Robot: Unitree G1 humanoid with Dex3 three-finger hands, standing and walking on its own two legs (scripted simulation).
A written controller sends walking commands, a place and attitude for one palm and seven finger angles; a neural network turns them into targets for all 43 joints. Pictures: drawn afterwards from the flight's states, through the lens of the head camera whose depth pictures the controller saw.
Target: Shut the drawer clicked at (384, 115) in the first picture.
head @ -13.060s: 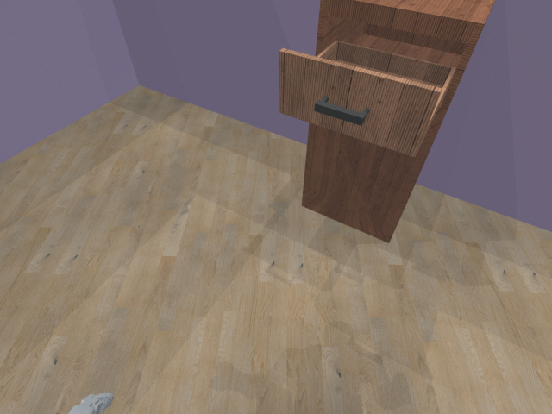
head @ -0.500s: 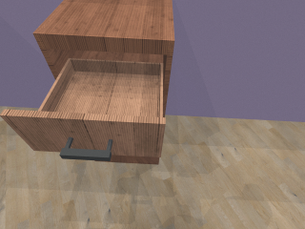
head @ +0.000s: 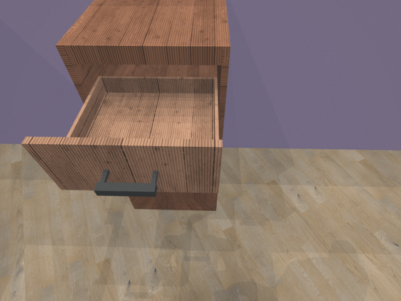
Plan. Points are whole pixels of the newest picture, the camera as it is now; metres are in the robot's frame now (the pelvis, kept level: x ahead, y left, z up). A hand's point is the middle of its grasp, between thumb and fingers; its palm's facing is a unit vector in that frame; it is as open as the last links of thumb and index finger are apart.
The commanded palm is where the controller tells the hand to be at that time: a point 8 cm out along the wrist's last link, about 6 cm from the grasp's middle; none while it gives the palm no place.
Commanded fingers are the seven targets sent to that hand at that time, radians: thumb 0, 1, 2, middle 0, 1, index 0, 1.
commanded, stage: look again from close up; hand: left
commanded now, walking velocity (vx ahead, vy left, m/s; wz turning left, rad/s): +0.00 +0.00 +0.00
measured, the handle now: (128, 181) +0.35 +0.18 +0.02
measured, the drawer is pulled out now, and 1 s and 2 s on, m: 0.29 0.28 0.28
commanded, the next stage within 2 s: raise the hand and make a fist in 0.58 s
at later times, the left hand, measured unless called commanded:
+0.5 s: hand out of the picture +0.03 +0.15 -0.17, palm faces +0.01 -0.98 -0.18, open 7.4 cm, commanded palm none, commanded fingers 0.00 0.90 0.90 -0.20 -0.30 -0.20 -0.30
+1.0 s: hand (143, 273) +0.18 +0.12 -0.02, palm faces +0.10 -1.00 +0.00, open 6.7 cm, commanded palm +0.12 +0.19 -0.03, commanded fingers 0.00 0.90 0.90 -0.54 -0.67 -0.54 -0.67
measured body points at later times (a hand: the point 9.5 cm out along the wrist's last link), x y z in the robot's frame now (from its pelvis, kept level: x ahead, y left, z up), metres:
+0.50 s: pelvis +0.03 -0.02 +0.00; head +0.05 -0.02 +0.45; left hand +0.03 +0.20 -0.16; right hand +0.05 -0.25 -0.15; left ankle +0.03 +0.08 -0.74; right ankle -0.02 -0.14 -0.74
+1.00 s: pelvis +0.00 -0.05 -0.03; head +0.02 -0.05 +0.42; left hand +0.17 +0.18 -0.01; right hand +0.19 -0.29 -0.10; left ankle +0.03 +0.08 -0.74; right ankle -0.02 -0.14 -0.74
